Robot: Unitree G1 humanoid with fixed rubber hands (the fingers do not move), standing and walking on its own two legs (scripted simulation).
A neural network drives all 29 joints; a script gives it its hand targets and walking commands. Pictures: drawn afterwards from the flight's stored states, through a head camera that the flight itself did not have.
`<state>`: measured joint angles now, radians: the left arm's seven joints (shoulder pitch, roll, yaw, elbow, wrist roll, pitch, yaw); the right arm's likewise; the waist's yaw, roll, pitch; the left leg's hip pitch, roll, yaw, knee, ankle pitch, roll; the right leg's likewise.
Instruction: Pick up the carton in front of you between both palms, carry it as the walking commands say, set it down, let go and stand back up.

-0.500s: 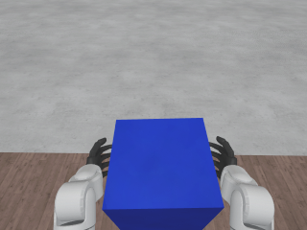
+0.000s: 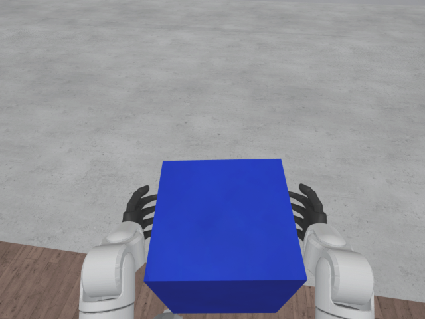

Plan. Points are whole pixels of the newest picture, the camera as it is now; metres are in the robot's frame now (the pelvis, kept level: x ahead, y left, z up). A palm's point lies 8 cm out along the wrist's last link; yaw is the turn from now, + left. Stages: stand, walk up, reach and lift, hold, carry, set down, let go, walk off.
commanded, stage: carry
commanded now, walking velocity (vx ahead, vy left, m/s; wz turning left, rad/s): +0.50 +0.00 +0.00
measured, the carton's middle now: (223, 241) +0.27 +0.01 +0.02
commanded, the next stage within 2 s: none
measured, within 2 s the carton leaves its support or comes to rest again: neither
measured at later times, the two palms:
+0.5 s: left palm (166, 91) +0.69 +0.19 +0.08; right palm (271, 89) +0.69 -0.11 +0.10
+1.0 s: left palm (182, 68) +1.04 +0.21 -0.02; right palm (255, 67) +1.03 -0.09 +0.00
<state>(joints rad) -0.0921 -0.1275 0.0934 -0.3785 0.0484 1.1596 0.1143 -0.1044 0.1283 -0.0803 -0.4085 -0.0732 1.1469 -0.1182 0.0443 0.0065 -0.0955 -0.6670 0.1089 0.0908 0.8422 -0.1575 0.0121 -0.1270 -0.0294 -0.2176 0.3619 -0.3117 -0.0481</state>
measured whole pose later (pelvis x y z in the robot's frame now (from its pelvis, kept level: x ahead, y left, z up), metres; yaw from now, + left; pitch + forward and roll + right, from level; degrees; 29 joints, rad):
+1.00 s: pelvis +0.68 +0.06 -0.16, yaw +2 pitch +4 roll -1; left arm -0.63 -0.02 0.22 -0.11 -0.03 1.14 0.16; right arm -0.57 0.07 -0.22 -0.20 -0.04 1.11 -0.17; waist -0.05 -0.04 0.01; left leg -0.35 -0.11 0.07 0.49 -0.20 0.14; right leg -0.49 0.01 -0.01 1.34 -0.51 -0.08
